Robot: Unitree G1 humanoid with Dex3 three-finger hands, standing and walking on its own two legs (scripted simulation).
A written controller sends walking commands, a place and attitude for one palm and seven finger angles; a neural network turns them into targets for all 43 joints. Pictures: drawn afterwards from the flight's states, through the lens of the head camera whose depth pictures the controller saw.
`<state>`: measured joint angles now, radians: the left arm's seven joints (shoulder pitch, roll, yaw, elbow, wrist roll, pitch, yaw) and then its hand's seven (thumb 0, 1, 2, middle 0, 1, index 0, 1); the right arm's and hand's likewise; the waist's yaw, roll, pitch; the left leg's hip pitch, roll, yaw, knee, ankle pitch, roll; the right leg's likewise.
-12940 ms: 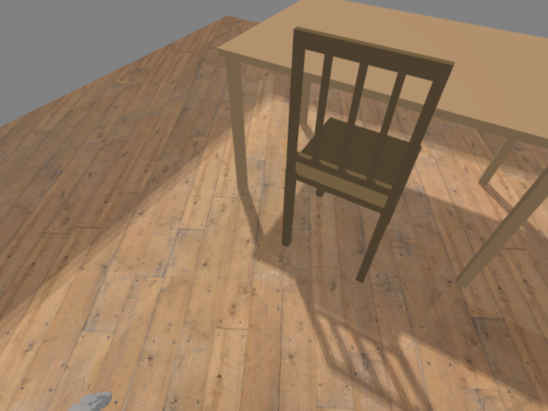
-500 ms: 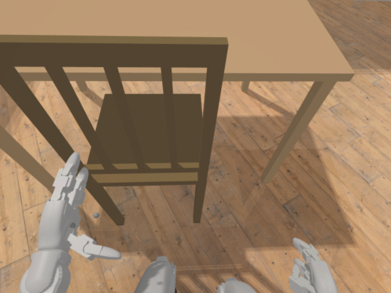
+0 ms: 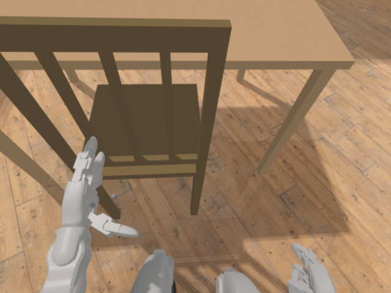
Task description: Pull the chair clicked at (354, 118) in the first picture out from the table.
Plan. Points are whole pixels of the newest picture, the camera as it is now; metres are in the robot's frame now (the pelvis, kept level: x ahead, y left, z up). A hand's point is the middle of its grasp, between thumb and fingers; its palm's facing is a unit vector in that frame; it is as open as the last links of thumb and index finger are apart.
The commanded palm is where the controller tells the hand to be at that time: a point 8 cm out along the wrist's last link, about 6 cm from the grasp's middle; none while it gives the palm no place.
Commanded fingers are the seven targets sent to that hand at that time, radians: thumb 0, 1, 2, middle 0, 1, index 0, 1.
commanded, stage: aim the fingers beside a spindle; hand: left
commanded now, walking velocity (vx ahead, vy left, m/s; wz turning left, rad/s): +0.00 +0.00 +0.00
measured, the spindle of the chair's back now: (126, 118) +0.46 +0.18 +0.05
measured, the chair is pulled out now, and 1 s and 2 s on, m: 0.00 0.00 0.00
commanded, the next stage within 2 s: none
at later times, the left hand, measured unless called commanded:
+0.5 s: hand (133, 190) +0.31 +0.14 +0.01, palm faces +0.04 -1.00 -0.01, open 17.0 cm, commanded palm +0.29 +0.20 +0.01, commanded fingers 0.00 -0.50 0.30 -0.06 -0.08 -0.06 -0.08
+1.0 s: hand (133, 192) +0.31 +0.14 +0.01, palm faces +0.07 -1.00 -0.02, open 16.9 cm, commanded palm +0.29 +0.20 +0.02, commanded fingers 0.00 -0.50 0.30 -0.06 -0.08 -0.06 -0.08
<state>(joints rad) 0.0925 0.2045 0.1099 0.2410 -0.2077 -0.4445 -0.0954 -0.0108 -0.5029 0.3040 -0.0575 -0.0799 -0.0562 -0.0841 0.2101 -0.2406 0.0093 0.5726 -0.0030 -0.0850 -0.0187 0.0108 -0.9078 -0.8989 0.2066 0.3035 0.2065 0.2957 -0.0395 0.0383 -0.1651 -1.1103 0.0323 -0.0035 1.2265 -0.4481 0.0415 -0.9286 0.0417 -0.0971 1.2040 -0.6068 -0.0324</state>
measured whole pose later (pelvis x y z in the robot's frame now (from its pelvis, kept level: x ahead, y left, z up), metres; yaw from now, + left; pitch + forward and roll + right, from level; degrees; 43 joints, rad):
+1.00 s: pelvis +0.00 +0.00 -0.01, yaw +0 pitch +20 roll -3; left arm 0.06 0.16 0.04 0.25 -0.13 -0.49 0.03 -0.01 -0.50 0.30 -0.06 -0.08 -0.06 -0.08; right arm 0.19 -0.23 0.00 0.55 -0.02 0.01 0.01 0.01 -0.91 -0.90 0.21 0.30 0.21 0.30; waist -0.04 0.03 -0.18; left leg -1.17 0.04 0.00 1.28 -0.47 0.03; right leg -1.00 0.05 -0.09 1.27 -0.63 -0.04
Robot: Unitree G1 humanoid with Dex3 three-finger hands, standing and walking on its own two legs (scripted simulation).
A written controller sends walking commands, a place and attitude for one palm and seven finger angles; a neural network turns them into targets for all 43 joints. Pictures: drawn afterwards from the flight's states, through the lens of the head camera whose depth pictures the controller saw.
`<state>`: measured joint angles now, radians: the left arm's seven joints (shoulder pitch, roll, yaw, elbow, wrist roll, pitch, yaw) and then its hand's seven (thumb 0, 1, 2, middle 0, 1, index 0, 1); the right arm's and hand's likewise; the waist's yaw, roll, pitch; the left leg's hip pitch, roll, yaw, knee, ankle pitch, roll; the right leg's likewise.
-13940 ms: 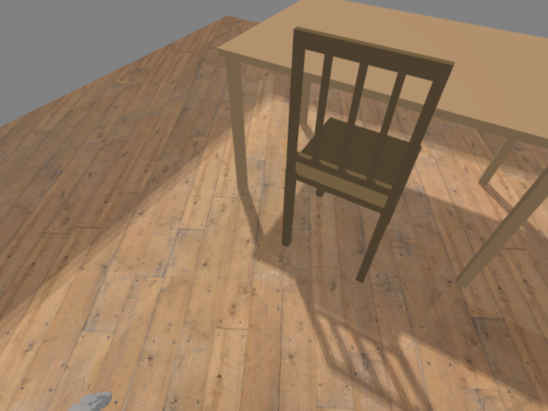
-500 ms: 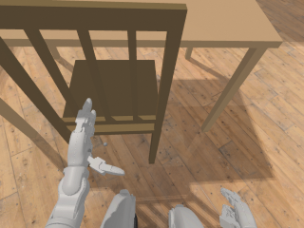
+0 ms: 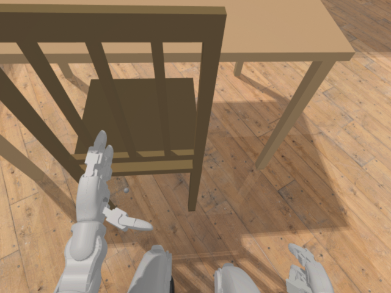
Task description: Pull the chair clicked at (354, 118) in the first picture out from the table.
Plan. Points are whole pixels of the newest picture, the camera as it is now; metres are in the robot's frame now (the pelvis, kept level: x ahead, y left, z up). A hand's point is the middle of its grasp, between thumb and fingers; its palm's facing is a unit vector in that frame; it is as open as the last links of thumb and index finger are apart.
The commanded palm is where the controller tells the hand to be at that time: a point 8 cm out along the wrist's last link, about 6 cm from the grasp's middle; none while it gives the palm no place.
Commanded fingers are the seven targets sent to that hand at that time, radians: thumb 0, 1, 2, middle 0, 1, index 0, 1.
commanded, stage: aim the fingers beside a spindle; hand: left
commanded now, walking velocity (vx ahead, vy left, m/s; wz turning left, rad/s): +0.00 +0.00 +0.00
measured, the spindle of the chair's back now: (118, 113) +0.46 +0.18 +0.06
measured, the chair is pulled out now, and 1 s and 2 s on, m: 0.00 0.00 0.00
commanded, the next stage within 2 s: none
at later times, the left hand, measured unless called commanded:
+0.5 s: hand (120, 185) +0.31 +0.16 +0.03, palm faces +0.09 -0.99 -0.04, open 16.9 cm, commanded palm +0.28 +0.20 +0.02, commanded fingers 0.00 -0.50 0.30 -0.06 -0.08 -0.06 -0.08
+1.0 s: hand (131, 193) +0.30 +0.14 +0.02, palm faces +0.07 -1.00 +0.00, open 16.9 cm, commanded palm +0.29 +0.20 +0.03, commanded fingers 0.00 -0.50 0.30 -0.06 -0.08 -0.06 -0.08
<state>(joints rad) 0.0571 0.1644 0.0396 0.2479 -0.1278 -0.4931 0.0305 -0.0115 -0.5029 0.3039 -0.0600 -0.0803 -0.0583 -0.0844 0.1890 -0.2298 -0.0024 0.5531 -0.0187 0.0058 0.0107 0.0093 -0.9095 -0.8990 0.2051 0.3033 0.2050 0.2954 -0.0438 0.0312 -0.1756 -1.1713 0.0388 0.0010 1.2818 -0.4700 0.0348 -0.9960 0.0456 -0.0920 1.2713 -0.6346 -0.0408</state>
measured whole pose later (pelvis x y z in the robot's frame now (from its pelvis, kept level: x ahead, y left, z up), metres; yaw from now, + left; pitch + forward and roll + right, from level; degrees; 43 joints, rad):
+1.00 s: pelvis +0.00 +0.00 +0.00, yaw +0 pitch +21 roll -3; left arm 0.07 0.15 0.03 0.27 -0.14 -0.46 0.02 -0.01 -0.50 0.30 -0.06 -0.08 -0.06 -0.08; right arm 0.19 -0.22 0.01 0.54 -0.01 0.01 0.00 0.01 -0.91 -0.90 0.21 0.30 0.21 0.30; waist -0.04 0.03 -0.18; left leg -1.17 0.04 0.00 1.27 -0.47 0.03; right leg -1.00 0.05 -0.09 1.27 -0.64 -0.05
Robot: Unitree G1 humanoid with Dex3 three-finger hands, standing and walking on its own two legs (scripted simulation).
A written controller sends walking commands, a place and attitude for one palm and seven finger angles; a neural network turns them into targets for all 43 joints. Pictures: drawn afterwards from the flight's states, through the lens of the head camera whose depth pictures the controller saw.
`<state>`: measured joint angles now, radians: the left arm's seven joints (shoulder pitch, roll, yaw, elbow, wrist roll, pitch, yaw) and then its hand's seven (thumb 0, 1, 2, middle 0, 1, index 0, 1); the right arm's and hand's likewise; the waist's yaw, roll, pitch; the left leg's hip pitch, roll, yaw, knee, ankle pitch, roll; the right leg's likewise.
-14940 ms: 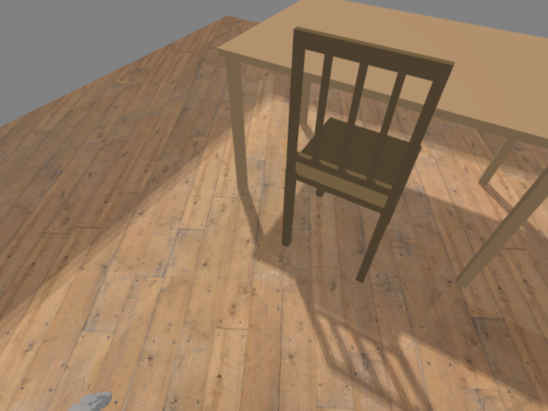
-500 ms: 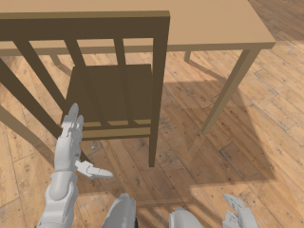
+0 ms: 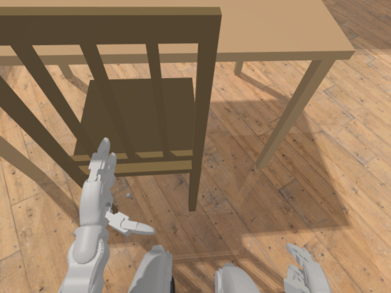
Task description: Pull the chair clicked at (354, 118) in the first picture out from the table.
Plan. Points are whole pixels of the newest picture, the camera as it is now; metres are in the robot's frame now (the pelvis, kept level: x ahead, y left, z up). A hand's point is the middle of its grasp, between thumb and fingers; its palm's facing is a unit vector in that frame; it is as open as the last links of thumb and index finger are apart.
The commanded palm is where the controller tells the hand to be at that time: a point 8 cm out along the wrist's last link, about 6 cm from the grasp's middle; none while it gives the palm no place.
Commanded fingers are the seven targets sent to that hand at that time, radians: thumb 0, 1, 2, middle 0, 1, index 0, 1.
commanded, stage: aim the fingers beside a spindle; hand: left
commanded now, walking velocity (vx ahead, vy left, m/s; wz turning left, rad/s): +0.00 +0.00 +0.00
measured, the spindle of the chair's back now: (115, 115) +0.46 +0.19 +0.06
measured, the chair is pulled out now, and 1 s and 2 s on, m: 0.00 0.00 0.00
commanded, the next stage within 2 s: push the fingers through the gap in 1.34 s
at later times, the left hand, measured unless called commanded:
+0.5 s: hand (111, 185) +0.31 +0.17 +0.04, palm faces +0.13 -0.99 -0.07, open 17.0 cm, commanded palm +0.28 +0.20 +0.02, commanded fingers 0.00 -0.50 0.30 -0.06 -0.08 -0.06 -0.08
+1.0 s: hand (133, 204) +0.29 +0.13 +0.00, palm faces +0.02 -1.00 +0.05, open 17.0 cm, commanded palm +0.28 +0.20 +0.03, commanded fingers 0.00 -0.50 0.30 -0.06 -0.08 -0.06 -0.08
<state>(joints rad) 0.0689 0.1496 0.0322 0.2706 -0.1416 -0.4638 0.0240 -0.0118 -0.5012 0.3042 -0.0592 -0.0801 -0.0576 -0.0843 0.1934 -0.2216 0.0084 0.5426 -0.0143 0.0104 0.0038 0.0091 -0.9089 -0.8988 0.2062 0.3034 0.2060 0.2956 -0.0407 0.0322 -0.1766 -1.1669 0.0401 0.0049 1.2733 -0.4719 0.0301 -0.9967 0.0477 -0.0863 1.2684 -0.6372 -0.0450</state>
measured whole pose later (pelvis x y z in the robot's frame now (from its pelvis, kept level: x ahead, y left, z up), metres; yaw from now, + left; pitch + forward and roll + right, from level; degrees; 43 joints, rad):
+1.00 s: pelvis +0.00 +0.00 +0.00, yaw +0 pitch +21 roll -3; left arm 0.11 0.14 -0.02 0.26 -0.16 -0.44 -0.01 -0.01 -0.50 0.30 -0.05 -0.08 -0.05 -0.08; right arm 0.20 -0.23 0.01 0.55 -0.01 0.00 -0.01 0.01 -0.91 -0.90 0.21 0.30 0.21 0.30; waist -0.04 0.03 -0.17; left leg -1.16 0.04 0.00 1.27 -0.47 0.04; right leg -0.98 0.05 -0.09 1.25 -0.63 -0.04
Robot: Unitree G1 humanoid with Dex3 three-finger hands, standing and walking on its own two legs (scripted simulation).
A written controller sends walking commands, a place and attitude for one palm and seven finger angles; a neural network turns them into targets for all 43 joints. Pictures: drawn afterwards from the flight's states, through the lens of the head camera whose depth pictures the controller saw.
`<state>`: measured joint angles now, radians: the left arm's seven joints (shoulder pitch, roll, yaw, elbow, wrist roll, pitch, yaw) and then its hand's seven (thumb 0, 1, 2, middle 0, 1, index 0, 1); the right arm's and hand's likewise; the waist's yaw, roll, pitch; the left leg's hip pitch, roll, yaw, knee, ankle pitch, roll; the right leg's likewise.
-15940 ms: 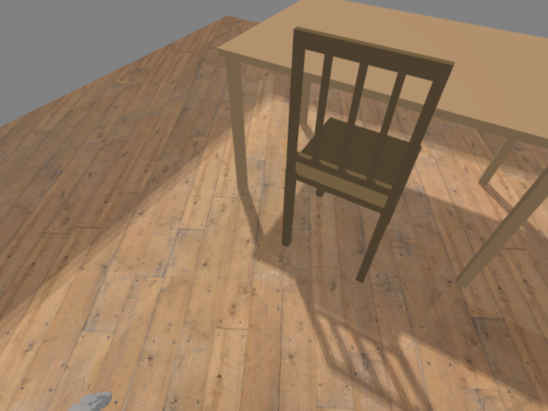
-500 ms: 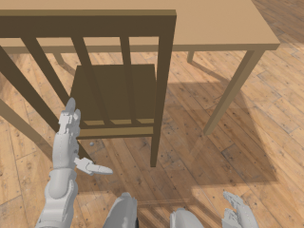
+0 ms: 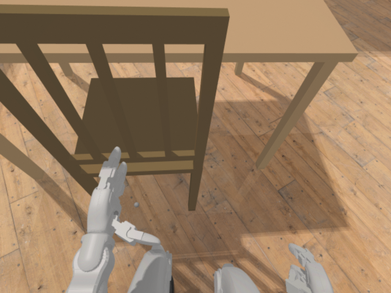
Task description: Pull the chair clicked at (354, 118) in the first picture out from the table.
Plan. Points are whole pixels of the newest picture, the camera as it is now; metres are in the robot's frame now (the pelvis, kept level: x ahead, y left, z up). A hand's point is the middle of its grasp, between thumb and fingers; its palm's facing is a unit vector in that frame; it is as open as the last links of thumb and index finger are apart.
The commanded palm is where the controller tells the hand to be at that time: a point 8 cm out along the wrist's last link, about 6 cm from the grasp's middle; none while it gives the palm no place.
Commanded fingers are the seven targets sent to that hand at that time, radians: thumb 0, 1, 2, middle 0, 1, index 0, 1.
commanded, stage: aim the fingers beside a spindle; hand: left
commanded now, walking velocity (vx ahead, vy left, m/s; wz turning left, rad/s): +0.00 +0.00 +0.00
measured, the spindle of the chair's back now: (119, 114) +0.46 +0.18 +0.06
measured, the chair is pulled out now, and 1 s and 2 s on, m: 0.00 0.00 0.00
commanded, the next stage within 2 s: push the fingers through the gap in 0.34 s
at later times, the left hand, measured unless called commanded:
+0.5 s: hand (117, 177) +0.32 +0.16 +0.05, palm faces +0.12 -0.99 -0.08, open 16.9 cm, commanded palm +0.29 +0.20 +0.03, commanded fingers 0.00 -0.50 0.30 -0.06 -0.08 -0.06 -0.08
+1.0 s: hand (125, 172) +0.35 +0.16 +0.02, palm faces +0.08 -1.00 +0.00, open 16.9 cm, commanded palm +0.34 +0.21 +0.03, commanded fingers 0.00 -0.50 0.30 -0.06 -0.08 -0.06 -0.08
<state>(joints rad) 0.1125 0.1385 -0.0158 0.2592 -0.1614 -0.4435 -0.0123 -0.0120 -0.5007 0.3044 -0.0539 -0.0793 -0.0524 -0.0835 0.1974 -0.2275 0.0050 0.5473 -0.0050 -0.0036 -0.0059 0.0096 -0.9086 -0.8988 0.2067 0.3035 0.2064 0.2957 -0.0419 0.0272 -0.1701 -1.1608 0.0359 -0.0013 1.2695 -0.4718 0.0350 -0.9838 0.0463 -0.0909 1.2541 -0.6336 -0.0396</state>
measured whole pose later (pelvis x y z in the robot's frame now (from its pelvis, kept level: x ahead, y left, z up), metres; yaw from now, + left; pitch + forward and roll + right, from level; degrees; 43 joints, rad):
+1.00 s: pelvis +0.00 +0.00 +0.01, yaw -1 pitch +21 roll -3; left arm -0.11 0.19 0.10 0.42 -0.17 -0.42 -0.01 -0.01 -0.50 0.30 -0.06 -0.08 -0.06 -0.08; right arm 0.22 -0.24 0.00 0.58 -0.01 0.03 0.00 0.01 -0.91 -0.90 0.21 0.30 0.21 0.30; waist -0.06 0.04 -0.17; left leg -1.14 0.04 0.01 1.24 -0.47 0.04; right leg -0.97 0.05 -0.08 1.22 -0.62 -0.03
